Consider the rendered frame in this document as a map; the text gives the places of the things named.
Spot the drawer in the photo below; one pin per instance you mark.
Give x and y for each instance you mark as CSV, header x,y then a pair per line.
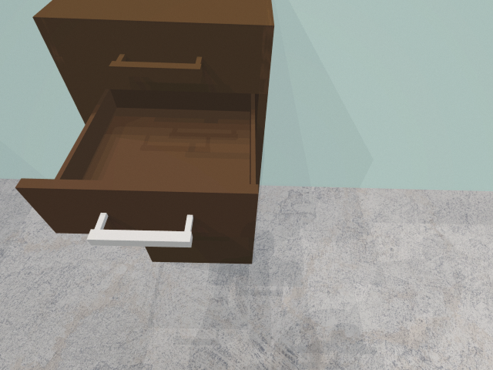
x,y
150,158

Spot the handle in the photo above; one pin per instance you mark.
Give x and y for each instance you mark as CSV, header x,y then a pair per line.
x,y
156,69
140,238

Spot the cabinet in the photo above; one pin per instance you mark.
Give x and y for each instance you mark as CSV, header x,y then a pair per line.
x,y
231,39

